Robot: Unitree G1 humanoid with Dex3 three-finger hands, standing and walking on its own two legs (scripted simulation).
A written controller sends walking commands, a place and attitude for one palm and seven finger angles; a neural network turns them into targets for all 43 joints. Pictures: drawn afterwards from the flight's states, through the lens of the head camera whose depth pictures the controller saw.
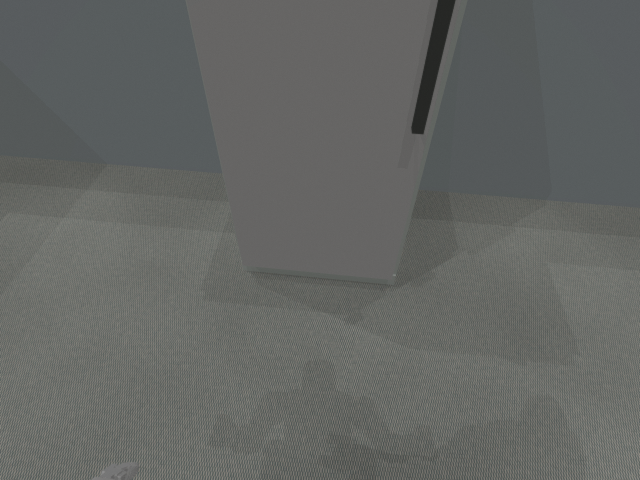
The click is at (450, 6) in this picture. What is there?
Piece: fridge door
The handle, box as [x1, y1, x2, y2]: [411, 0, 454, 133]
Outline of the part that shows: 454,0 438,0 411,127 412,133 423,133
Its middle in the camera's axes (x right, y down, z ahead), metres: +0.23 -0.41 +0.78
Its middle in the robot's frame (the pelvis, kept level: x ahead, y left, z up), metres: +0.89 -0.18 +0.19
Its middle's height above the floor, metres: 0.96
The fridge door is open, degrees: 0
